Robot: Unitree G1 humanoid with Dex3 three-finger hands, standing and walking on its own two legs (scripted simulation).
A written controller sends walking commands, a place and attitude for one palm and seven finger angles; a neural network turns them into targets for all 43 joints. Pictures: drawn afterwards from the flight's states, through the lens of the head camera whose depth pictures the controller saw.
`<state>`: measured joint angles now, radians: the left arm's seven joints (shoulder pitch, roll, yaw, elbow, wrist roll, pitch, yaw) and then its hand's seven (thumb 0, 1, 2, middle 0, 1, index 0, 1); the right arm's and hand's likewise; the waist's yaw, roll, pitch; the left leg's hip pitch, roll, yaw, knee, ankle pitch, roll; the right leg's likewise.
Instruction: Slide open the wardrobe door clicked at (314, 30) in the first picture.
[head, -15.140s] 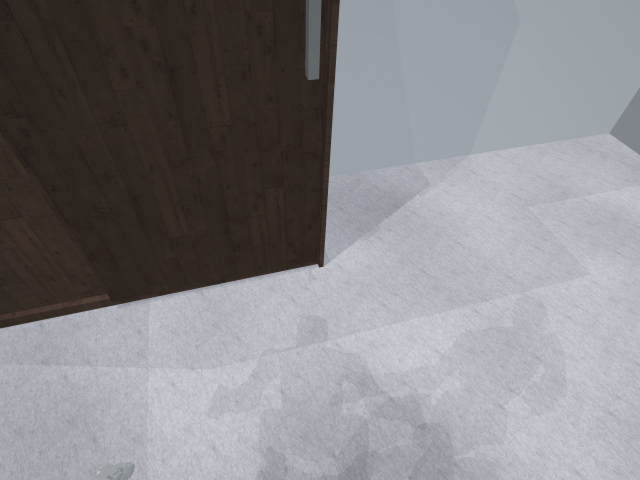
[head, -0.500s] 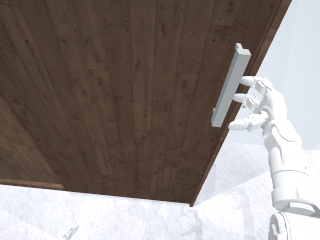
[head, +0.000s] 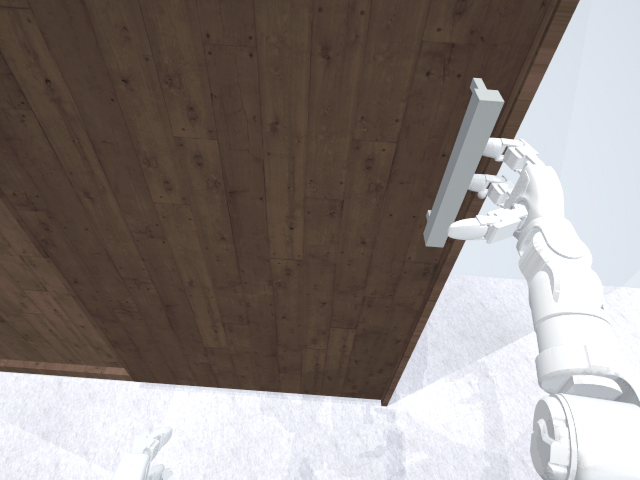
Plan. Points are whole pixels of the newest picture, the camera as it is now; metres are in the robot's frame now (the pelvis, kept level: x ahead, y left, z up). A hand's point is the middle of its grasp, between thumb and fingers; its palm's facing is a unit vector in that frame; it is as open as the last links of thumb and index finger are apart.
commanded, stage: feel for the door with the fingertips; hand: right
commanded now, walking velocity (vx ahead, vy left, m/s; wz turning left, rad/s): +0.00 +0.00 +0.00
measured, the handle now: (453, 170) +0.48 -0.13 +0.17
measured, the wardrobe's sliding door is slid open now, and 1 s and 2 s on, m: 0.00 0.00 0.00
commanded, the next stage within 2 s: slide the fingers in behind the handle in 0.30 s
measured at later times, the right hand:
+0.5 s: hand (483, 188) +0.43 -0.15 +0.18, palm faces -0.01 +1.00 +0.02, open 14.0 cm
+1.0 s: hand (484, 202) +0.41 -0.15 +0.18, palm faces -0.02 +1.00 +0.02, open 14.0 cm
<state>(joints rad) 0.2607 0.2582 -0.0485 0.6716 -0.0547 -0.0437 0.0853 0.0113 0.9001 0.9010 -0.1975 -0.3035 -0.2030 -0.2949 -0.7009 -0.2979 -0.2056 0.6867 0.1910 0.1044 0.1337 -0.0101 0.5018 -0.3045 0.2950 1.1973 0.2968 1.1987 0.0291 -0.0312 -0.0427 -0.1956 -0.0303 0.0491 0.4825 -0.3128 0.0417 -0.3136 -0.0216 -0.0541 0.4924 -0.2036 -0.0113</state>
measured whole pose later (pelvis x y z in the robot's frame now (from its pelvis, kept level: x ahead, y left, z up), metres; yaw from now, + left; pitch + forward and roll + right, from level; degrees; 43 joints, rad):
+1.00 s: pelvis -0.01 -0.01 +0.00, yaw +0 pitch +0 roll +1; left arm 0.25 0.25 -0.05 0.68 -0.06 -0.06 0.07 0.01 0.90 0.90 -0.20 -0.30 -0.20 -0.29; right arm -0.69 -0.25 -0.16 0.65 0.19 0.11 0.10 -0.01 0.50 -0.30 0.30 1.21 0.30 1.20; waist 0.02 -0.03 -0.04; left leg -0.19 -0.02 0.05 0.48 -0.30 0.03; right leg -0.31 -0.02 -0.05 0.50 -0.19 -0.02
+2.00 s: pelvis +0.00 +0.00 +0.00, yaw +0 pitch +1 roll +0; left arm 0.24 0.26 -0.05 0.67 -0.06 -0.04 0.08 0.01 0.90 0.90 -0.20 -0.30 -0.20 -0.29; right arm -0.62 -0.29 -0.20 0.59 0.20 0.14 0.15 -0.01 0.50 -0.30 0.30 1.20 0.30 1.20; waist 0.02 -0.02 -0.05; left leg -0.17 -0.03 0.04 0.46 -0.31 0.04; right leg -0.29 -0.02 -0.06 0.48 -0.20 -0.01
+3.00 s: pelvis +0.00 -0.01 +0.00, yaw +0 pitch +1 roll +0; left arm 0.27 0.27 -0.05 0.67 -0.06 -0.05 0.10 0.01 0.90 0.90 -0.20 -0.30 -0.20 -0.29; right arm -0.63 -0.37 -0.24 0.66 0.21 0.14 0.21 -0.01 0.50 -0.30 0.30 1.20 0.30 1.20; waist 0.03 -0.03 -0.04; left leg -0.19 -0.03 0.05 0.47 -0.30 0.04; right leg -0.32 -0.02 -0.05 0.49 -0.20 -0.02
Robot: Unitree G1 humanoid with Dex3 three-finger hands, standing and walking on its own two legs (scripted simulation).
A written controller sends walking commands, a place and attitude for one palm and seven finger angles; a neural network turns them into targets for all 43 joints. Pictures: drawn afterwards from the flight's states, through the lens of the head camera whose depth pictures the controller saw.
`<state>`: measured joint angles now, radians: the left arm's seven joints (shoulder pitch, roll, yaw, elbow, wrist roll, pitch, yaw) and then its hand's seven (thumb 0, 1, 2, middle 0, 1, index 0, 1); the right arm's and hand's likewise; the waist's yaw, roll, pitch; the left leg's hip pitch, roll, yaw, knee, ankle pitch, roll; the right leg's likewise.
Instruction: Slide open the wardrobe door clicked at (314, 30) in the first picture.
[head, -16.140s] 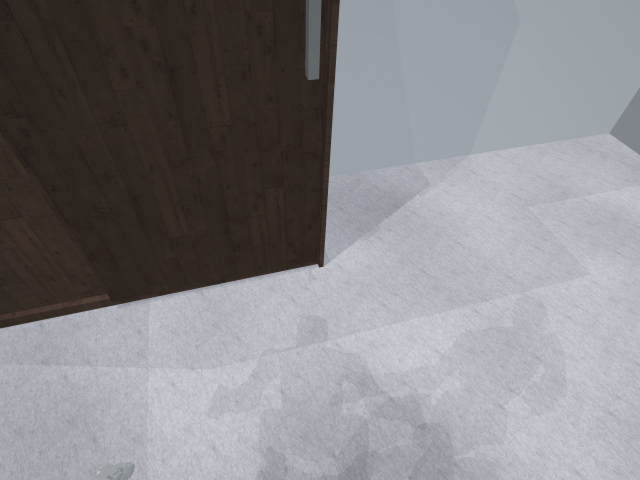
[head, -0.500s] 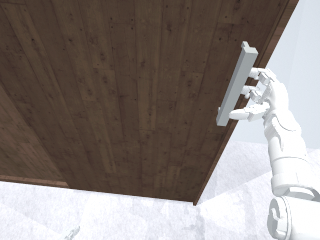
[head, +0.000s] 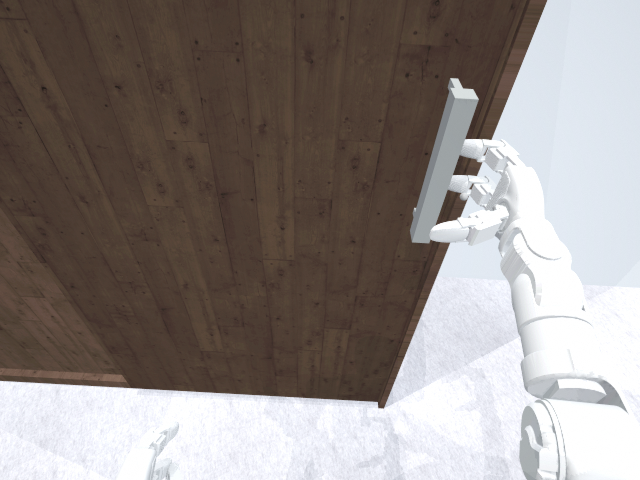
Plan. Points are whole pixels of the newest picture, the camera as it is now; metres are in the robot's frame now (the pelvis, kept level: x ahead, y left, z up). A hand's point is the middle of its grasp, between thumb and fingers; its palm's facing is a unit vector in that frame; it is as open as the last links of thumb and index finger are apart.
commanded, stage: slide the fingers in behind the handle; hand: right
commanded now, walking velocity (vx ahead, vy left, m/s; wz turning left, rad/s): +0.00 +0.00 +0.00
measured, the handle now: (435, 167) +0.50 -0.12 +0.17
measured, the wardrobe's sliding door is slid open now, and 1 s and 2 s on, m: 0.00 0.00 0.00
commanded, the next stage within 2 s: move the hooked fingers beside the handle in 0.16 s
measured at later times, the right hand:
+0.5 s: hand (454, 193) +0.43 -0.13 +0.18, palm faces -0.02 +1.00 +0.02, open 14.0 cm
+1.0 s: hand (471, 200) +0.42 -0.15 +0.17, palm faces -0.01 +1.00 +0.02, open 14.0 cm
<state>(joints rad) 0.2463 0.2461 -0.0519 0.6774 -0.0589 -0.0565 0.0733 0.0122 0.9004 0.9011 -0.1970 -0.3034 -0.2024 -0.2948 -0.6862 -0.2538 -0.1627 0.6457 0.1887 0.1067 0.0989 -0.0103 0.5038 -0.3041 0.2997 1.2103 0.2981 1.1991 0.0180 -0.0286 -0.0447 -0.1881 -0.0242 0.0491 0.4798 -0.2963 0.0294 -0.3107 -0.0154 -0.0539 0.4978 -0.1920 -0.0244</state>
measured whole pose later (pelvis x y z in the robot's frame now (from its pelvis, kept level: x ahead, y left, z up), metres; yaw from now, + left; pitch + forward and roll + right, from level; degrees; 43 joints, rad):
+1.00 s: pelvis +0.01 +0.01 +0.00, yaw +0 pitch +1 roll +0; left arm 0.24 0.26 -0.05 0.67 -0.06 -0.04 0.08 0.01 0.90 0.90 -0.20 -0.30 -0.20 -0.29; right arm -0.62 -0.29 -0.20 0.59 0.20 0.14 0.15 -0.01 0.50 -0.30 0.30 1.20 0.30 1.20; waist 0.02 -0.02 -0.05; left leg -0.17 -0.03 0.04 0.46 -0.31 0.04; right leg -0.29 -0.02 -0.06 0.48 -0.20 -0.01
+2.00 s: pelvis +0.01 +0.01 +0.00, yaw +0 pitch +1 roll +0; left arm 0.27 0.27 -0.05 0.67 -0.06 -0.05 0.10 0.01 0.90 0.90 -0.20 -0.30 -0.20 -0.29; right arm -0.63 -0.37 -0.24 0.66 0.21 0.14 0.21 -0.01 0.50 -0.30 0.30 1.20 0.30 1.20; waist 0.03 -0.03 -0.04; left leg -0.19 -0.03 0.05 0.47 -0.30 0.04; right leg -0.32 -0.02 -0.05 0.49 -0.20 -0.02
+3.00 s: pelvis +0.02 +0.00 +0.00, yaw +1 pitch +2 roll +0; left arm 0.29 0.27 -0.04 0.65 -0.07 -0.03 0.08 0.01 0.90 0.90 -0.20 -0.30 -0.20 -0.29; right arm -0.57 -0.37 -0.26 0.61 0.22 0.17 0.23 -0.01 0.50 -0.30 0.29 1.20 0.30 1.20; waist 0.02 -0.04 -0.06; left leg -0.20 -0.03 0.04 0.48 -0.31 0.04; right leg -0.32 -0.02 -0.06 0.51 -0.22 -0.02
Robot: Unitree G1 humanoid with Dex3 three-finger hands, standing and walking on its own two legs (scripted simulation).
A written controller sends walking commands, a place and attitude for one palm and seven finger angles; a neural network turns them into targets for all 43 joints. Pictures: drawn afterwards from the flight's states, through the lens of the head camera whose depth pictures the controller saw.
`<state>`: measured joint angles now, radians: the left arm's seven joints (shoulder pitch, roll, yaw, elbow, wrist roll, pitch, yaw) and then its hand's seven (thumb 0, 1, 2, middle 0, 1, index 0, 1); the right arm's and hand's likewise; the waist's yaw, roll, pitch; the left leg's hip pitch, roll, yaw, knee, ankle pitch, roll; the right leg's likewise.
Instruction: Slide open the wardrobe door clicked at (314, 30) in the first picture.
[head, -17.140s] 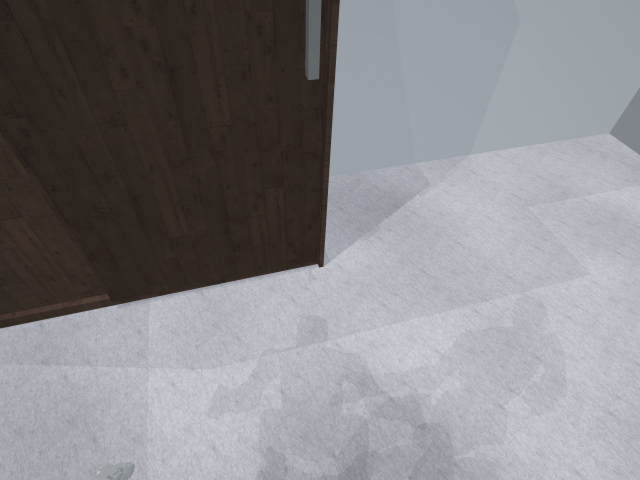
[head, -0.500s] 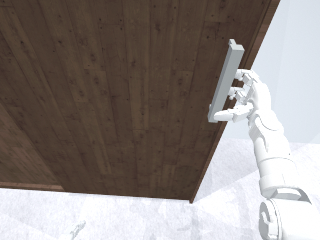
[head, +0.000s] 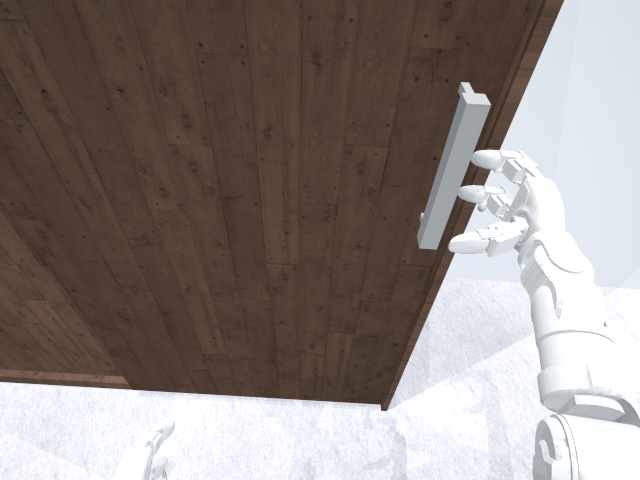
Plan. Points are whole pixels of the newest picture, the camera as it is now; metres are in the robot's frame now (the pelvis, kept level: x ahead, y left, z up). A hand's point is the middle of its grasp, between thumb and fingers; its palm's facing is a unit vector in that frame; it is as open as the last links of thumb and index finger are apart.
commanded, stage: move the hooked fingers beside the handle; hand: right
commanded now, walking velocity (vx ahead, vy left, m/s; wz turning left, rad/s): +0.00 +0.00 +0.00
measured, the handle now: (444, 172) +0.48 -0.13 +0.17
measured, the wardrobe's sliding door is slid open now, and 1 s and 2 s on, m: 0.00 0.00 0.00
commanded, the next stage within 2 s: none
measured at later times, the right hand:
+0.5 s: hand (500, 209) +0.40 -0.18 +0.18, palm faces +0.00 +1.00 +0.00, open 14.0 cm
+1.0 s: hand (504, 216) +0.41 -0.19 +0.16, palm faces +0.01 +1.00 +0.01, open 14.0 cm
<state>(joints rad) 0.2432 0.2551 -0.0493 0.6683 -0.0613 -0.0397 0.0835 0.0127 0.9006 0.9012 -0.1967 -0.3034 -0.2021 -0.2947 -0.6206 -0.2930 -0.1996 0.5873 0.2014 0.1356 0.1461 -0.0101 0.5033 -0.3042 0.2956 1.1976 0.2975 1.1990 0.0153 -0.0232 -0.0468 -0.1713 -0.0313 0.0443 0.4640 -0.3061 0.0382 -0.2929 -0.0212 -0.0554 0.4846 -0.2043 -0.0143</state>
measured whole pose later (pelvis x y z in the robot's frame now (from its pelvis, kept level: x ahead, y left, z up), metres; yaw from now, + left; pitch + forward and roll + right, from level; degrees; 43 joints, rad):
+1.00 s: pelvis +0.00 +0.00 +0.00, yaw +0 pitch +1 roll +0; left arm 0.27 0.27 -0.05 0.67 -0.06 -0.05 0.10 0.01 0.90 0.90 -0.20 -0.30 -0.20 -0.29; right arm -0.63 -0.37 -0.24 0.66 0.21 0.14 0.21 -0.01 0.50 -0.30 0.30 1.20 0.30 1.20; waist 0.03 -0.03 -0.04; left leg -0.19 -0.03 0.05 0.47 -0.30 0.04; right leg -0.32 -0.02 -0.05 0.49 -0.20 -0.02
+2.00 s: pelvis +0.00 +0.00 +0.00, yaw +0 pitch +2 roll +0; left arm 0.29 0.27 -0.04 0.65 -0.07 -0.03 0.08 0.01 0.90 0.90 -0.20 -0.30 -0.20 -0.29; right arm -0.57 -0.37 -0.26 0.61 0.22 0.17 0.23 -0.01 0.50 -0.30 0.29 1.20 0.30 1.20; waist 0.02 -0.04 -0.06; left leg -0.20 -0.03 0.04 0.48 -0.31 0.04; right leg -0.32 -0.02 -0.06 0.51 -0.22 -0.02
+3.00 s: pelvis +0.00 +0.00 +0.00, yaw +0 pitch +1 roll +0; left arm 0.23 0.27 -0.05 0.64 -0.07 -0.04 0.09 0.01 0.90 0.90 -0.20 -0.30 -0.20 -0.29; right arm -0.57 -0.35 -0.22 0.56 0.22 0.22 0.21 -0.01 0.50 -0.30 0.29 1.20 0.30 1.20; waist 0.01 -0.04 -0.05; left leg -0.19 -0.03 0.05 0.47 -0.31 0.04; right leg -0.31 -0.02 -0.05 0.50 -0.21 -0.01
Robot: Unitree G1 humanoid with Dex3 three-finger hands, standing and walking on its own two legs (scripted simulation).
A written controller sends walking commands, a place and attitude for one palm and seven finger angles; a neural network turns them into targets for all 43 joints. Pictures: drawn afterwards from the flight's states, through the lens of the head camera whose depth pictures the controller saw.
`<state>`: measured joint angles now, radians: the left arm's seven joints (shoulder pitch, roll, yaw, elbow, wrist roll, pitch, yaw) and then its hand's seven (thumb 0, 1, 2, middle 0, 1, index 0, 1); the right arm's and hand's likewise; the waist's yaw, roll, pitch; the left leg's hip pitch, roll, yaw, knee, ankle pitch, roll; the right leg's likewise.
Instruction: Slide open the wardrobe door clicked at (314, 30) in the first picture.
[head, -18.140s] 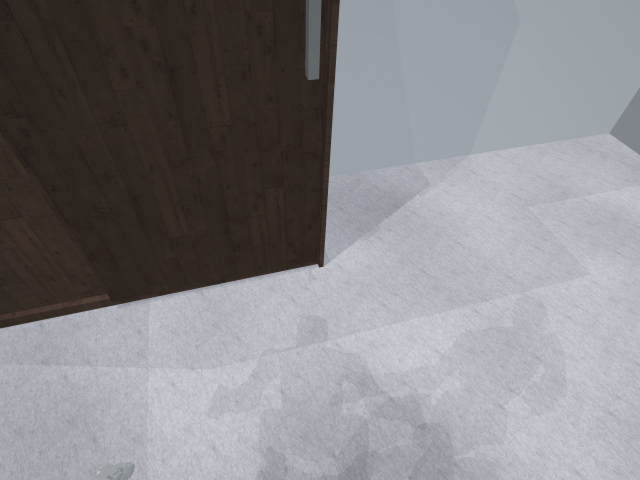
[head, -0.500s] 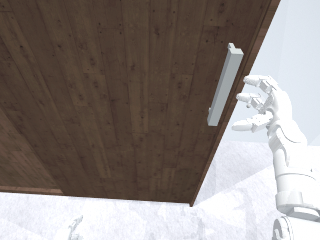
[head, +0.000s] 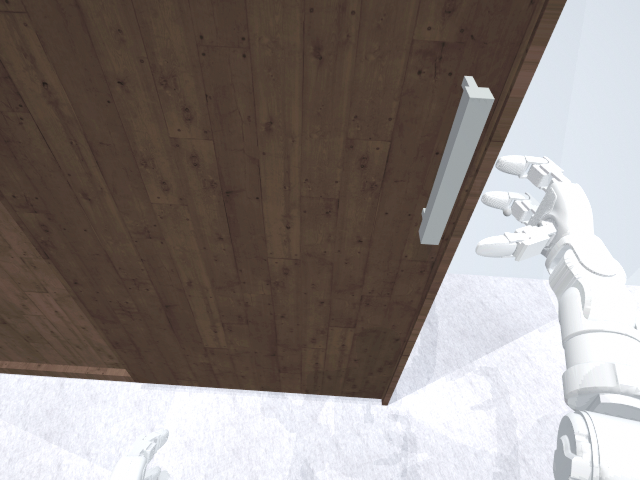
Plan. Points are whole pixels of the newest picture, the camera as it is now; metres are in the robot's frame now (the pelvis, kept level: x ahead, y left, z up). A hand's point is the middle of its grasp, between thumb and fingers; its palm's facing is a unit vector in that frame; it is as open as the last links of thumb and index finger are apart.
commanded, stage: move the hooked fingers beside the handle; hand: right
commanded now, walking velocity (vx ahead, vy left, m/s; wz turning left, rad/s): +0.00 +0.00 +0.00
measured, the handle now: (446, 167) +0.49 -0.12 +0.17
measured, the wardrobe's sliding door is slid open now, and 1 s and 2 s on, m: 0.00 0.00 0.00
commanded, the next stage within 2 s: none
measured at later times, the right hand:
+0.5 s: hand (517, 203) +0.40 -0.19 +0.19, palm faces -0.01 +1.00 +0.00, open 14.0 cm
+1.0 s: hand (505, 218) +0.41 -0.19 +0.15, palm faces +0.00 +1.00 +0.01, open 14.0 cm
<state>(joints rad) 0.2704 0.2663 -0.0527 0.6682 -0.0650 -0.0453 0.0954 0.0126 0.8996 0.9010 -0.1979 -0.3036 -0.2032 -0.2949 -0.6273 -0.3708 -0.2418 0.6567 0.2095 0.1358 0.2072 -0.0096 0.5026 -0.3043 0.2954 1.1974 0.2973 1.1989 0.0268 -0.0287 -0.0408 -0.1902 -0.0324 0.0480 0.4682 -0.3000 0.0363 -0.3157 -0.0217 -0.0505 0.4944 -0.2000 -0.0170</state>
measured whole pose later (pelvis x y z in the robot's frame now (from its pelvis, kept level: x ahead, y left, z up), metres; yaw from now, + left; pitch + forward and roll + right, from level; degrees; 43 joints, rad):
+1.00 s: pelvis +0.01 +0.00 +0.00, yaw +1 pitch +2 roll +0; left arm 0.29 0.27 -0.04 0.65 -0.07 -0.03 0.08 0.01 0.90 0.90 -0.20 -0.30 -0.20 -0.29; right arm -0.57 -0.37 -0.26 0.61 0.22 0.17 0.23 -0.01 0.50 -0.30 0.29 1.20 0.30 1.20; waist 0.02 -0.04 -0.06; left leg -0.20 -0.03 0.04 0.48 -0.31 0.04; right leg -0.32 -0.02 -0.06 0.51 -0.22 -0.02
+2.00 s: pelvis +0.01 +0.00 +0.00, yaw +0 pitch +1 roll +0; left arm 0.23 0.27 -0.05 0.64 -0.07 -0.04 0.09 0.01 0.90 0.90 -0.20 -0.30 -0.20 -0.29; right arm -0.57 -0.35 -0.22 0.56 0.22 0.22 0.21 -0.01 0.50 -0.30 0.29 1.20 0.30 1.20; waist 0.01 -0.04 -0.05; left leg -0.19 -0.03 0.05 0.47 -0.31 0.04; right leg -0.31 -0.02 -0.05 0.50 -0.21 -0.01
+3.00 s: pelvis +0.00 +0.00 +0.00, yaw +0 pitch +2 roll +1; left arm 0.24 0.27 -0.05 0.64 -0.07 -0.03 0.09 0.01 0.90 0.90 -0.20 -0.30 -0.20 -0.29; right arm -0.62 -0.38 -0.22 0.65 0.21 0.19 0.21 -0.01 0.50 -0.30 0.29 1.20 0.30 1.20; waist 0.02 -0.04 -0.05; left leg -0.20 -0.04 0.05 0.47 -0.31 0.04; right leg -0.33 -0.02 -0.04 0.50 -0.21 -0.01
